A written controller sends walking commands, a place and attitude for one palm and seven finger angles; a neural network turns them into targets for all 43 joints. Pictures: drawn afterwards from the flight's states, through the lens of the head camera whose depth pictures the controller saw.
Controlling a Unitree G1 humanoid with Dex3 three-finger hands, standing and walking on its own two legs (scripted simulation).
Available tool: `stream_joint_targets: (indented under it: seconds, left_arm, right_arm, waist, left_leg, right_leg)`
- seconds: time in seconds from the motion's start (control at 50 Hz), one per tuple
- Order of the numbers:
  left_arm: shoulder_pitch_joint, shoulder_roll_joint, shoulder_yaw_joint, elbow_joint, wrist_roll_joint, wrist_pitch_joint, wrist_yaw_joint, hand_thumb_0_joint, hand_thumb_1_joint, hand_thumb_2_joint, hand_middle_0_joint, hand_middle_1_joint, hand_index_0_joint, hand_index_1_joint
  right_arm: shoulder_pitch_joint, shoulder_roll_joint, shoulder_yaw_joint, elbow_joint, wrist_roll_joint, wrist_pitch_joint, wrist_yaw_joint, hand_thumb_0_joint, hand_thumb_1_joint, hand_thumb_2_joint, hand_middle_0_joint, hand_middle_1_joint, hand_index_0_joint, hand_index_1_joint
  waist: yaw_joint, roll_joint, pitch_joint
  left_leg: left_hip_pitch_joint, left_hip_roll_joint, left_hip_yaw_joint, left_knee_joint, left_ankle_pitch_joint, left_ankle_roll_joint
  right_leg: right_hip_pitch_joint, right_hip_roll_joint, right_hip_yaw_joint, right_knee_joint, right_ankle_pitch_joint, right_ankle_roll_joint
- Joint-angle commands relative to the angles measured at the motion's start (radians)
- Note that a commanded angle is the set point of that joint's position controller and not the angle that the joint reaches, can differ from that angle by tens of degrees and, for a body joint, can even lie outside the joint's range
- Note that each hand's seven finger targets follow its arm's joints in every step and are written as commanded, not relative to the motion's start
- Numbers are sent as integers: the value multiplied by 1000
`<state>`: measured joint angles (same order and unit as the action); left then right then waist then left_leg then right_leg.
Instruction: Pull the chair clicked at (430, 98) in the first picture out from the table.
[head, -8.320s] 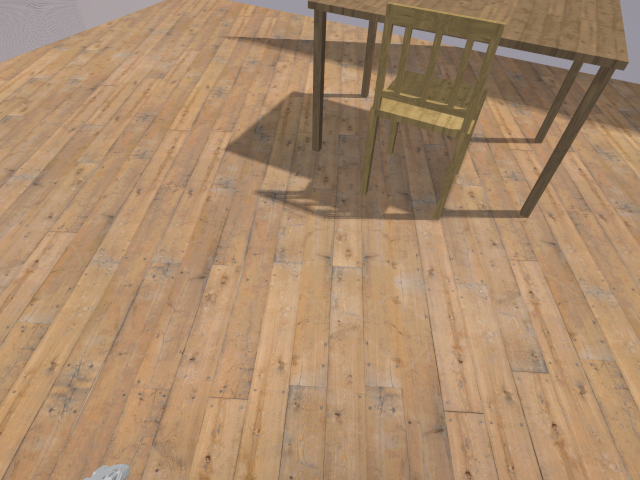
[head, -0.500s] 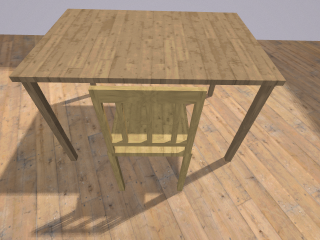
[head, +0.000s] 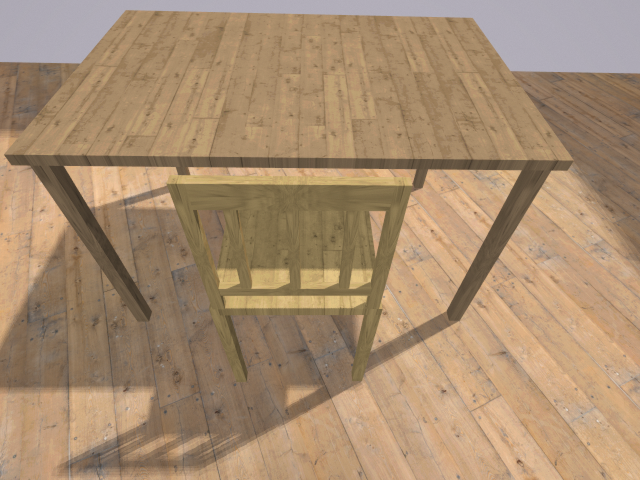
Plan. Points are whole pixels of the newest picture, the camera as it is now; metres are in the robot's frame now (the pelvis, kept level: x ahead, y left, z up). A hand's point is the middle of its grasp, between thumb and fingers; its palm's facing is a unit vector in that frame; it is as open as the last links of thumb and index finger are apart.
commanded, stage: look again from close up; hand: left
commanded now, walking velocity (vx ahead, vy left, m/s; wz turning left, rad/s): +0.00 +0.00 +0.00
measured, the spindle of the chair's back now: (294, 250) +0.53 +0.08 -0.11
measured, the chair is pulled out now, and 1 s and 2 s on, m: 0.00 0.00 0.00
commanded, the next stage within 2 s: shuffle to correct the standing spot in 0.14 s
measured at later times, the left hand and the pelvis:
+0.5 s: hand out of the picture +0.00 +0.16 -0.18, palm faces +0.05 -0.98 -0.18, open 7.4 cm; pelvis +0.04 -0.01 +0.00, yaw +1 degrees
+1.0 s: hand out of the picture +0.12 +0.15 -0.18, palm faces +0.11 -0.97 -0.24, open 7.3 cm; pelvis +0.11 -0.04 -0.01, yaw +5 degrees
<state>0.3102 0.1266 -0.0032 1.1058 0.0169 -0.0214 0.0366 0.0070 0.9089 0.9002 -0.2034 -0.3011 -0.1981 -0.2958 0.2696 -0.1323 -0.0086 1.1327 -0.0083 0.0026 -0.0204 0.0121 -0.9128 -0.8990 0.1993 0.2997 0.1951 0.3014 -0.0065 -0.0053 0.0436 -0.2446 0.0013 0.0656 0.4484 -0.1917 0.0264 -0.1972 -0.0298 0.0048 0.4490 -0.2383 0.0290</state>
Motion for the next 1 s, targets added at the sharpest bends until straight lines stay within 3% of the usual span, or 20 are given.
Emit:
stream_joint_targets:
  seconds: [0.0,0.22,0.34,0.4,0.46,0.52,0.56,0.62,0.66,0.68,0.7,0.72,0.74,0.78,0.82,0.84,0.86,0.88,0.92,0.98]
  left_arm:
    - [89,87,20,-18,2,-6,8,0,900,900,-200,-300,-200,-300]
    - [88,91,18,-5,2,-5,6,0,900,900,-200,-300,-200,-300]
    - [98,84,28,-7,13,7,-7,0,900,900,-200,-300,-200,-300]
    - [126,74,30,-2,15,3,-14,0,900,900,-200,-300,-200,-300]
    - [147,74,33,4,12,-6,-17,0,900,900,-200,-300,-200,-300]
    - [183,94,43,21,6,-15,-14,0,900,900,-200,-300,-200,-300]
    - [218,114,54,33,4,-15,-10,0,900,900,-200,-300,-200,-300]
    - [210,115,60,33,6,-14,-5,0,900,900,-200,-300,-200,-300]
    - [162,89,53,20,6,-10,-9,0,900,900,-200,-300,-200,-300]
    - [143,61,46,7,7,-12,-7,0,900,900,-200,-300,-200,-300]
    - [83,42,38,-21,3,-13,-2,0,900,900,-200,-300,-200,-300]
    - [41,52,40,-36,3,-9,5,0,900,900,-200,-300,-200,-300]
    - [21,60,47,-38,0,-1,9,0,900,900,-200,-300,-200,-300]
    - [39,39,47,-40,-5,6,6,0,900,900,-200,-300,-200,-300]
    - [158,51,51,-5,-2,2,2,0,900,900,-200,-300,-200,-300]
    - [194,100,58,3,3,-5,5,0,900,900,-200,-300,-200,-300]
    - [178,147,63,-4,1,-9,7,0,900,900,-200,-300,-200,-300]
    - [135,170,62,-12,0,-8,5,0,900,900,-200,-300,-200,-300]
    - [84,164,64,-28,3,-3,10,0,900,900,-200,-300,-200,-300]
    - [56,160,66,-44,12,1,21,0,900,900,-200,-300,-200,-300]
  right_arm:
    - [58,-93,-14,-25,1,-13,-2,0,-900,-900,200,300,200,300]
    - [51,-102,-10,-20,0,-15,-3,0,-900,-900,200,300,200,300]
    - [65,-125,-25,-15,-10,-6,-3,0,-900,-900,200,300,200,300]
    - [70,-125,-30,-20,-10,-9,-3,0,-900,-900,200,300,200,300]
    - [83,-103,-29,-20,-7,-20,-5,0,-900,-900,200,300,200,300]
    - [78,-73,-18,-26,-7,-36,-8,0,-900,-900,200,300,200,300]
    - [57,-56,-15,-37,-9,-41,-10,0,-900,-900,200,300,200,300]
    - [54,-52,-18,-39,-12,-45,-15,0,-900,-900,200,300,200,300]
    - [144,-71,-22,0,-10,-53,-20,0,-900,-900,200,300,200,300]
    - [232,-114,-29,36,-14,-56,-30,0,-900,-900,200,300,200,300]
    - [318,-141,-34,66,-16,-50,-43,0,-900,-900,200,300,200,300]
    - [332,-137,-23,84,-18,-42,-52,0,-900,-900,200,300,200,300]
    - [288,-117,-12,72,-19,-36,-54,0,-900,-900,200,300,200,300]
    - [156,-120,-10,20,-15,-34,-51,0,-900,-900,200,300,200,300]
    - [58,-133,-13,-15,-2,-25,-48,0,-900,-900,200,300,200,300]
    - [75,-120,-23,-32,7,-21,-44,0,-900,-900,200,300,200,300]
    - [91,-99,-26,-44,12,-12,-40,0,-900,-900,200,300,200,300]
    - [118,-78,-33,-40,15,-3,-37,0,-900,-900,200,300,200,300]
    - [83,-43,-33,-40,7,16,-39,0,-900,-900,200,300,200,300]
    - [47,-48,-34,-58,6,17,-34,0,-900,-900,200,300,200,300]
  waist:
    - [3,10,29]
    - [5,11,26]
    - [3,46,65]
    - [10,59,91]
    - [14,25,104]
    - [22,-75,56]
    - [30,-156,56]
    - [13,-150,54]
    - [-37,-15,29]
    - [-62,125,-23]
    - [-90,265,-9]
    - [-86,317,27]
    - [-66,248,53]
    - [-10,177,82]
    - [55,94,-6]
    - [46,-8,-55]
    - [32,-134,-57]
    - [8,-157,-61]
    - [17,-186,-5]
    - [31,-173,-18]
  left_leg:
    - [40,91,-114,-108,4,-4]
    - [53,91,-119,-120,16,-3]
    - [-19,116,-195,-199,-368,26]
    - [-43,128,-215,-205,-403,43]
    - [-42,110,-176,-136,-284,44]
    - [-61,55,-71,36,-40,26]
    - [-139,24,-7,138,-45,14]
    - [-131,27,32,178,-111,8]
    - [93,64,-18,56,167,29]
    - [264,157,-122,55,511,65]
    - [353,270,-248,12,916,132]
    - [382,314,-275,5,1183,176]
    - [302,310,-237,4,1127,175]
    - [162,269,-177,-20,932,133]
    - [133,176,-98,70,696,49]
    - [73,116,-68,132,460,3]
    - [-6,52,-35,150,125,-34]
    - [-24,18,-14,181,-162,-45]
    - [-57,23,-24,304,-338,-45]
    - [-126,22,-45,345,-373,-45]
  right_leg:
    - [-66,-64,57,-96,33,-41]
    - [-52,-65,52,-99,42,-38]
    - [-89,-34,-8,-45,-217,-37]
    - [-93,-30,-23,-24,-203,-44]
    - [-81,-49,7,-46,-150,-63]
    - [18,-96,71,-76,-22,-92]
    - [95,-136,119,-85,106,-124]
    - [107,-172,126,-44,282,-165]
    - [-17,-77,-4,132,401,-114]
    - [-139,-28,-64,280,357,-72]
    - [-273,25,-116,412,-40,-41]
    - [-372,21,-62,505,-351,-42]
    - [-338,-10,-12,487,-371,-51]
    - [-199,-49,-16,287,-258,-48]
    - [-15,-26,-57,14,119,-28]
    - [74,-69,30,5,462,-41]
    - [117,-180,116,24,786,-95]
    - [104,-283,158,7,871,-166]
    - [63,-291,178,-10,919,-226]
    - [125,-290,163,13,1006,-254]
